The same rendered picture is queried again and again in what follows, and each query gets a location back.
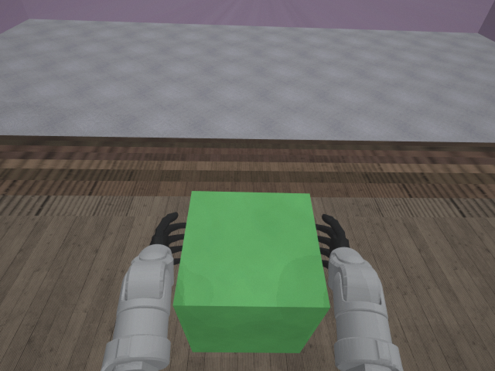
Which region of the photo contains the robot right forearm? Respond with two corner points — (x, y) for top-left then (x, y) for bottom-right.
(328, 247), (404, 371)

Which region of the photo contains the robot left forearm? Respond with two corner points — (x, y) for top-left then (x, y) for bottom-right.
(101, 244), (174, 371)

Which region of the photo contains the right robot hand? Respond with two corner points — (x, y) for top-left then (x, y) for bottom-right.
(316, 214), (350, 269)

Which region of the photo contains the carton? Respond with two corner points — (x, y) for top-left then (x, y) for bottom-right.
(173, 191), (330, 353)

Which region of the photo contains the left robot hand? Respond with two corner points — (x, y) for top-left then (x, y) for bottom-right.
(149, 212), (186, 265)

